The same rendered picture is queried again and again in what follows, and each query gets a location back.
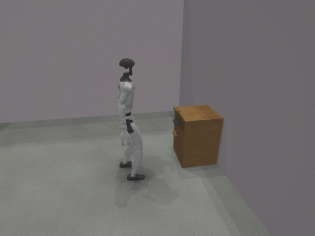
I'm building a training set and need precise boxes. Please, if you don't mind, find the robot torso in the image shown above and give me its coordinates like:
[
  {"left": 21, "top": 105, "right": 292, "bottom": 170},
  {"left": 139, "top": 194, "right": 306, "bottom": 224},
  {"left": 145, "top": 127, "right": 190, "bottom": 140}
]
[{"left": 118, "top": 80, "right": 135, "bottom": 123}]

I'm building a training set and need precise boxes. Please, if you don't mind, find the robot right upper arm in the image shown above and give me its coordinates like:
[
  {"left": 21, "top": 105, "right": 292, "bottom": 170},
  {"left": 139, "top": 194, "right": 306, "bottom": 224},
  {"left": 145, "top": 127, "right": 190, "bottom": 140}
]
[{"left": 117, "top": 82, "right": 132, "bottom": 109}]

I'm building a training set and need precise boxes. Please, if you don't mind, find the cabinet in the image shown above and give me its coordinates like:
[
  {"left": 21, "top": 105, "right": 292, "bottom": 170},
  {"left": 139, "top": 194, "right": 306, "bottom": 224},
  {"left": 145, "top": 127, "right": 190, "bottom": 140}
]
[{"left": 173, "top": 104, "right": 224, "bottom": 168}]

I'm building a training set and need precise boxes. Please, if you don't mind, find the drawer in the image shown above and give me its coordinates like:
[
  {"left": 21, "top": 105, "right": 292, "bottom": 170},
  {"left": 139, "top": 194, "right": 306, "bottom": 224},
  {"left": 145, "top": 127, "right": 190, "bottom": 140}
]
[{"left": 175, "top": 112, "right": 185, "bottom": 135}]

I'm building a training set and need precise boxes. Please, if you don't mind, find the robot right hand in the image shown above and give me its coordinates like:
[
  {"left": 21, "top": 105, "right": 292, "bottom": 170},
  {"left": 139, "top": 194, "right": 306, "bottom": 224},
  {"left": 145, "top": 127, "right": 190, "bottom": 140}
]
[{"left": 120, "top": 131, "right": 131, "bottom": 146}]

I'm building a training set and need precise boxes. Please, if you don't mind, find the robot right forearm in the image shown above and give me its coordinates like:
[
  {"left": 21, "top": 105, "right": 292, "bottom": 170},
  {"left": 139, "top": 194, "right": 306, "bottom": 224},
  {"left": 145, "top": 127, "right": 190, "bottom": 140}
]
[{"left": 118, "top": 105, "right": 127, "bottom": 132}]

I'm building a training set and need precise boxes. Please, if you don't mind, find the right robot foot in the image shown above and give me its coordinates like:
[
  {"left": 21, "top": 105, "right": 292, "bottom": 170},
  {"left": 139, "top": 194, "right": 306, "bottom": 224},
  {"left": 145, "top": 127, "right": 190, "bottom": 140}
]
[{"left": 127, "top": 173, "right": 146, "bottom": 181}]

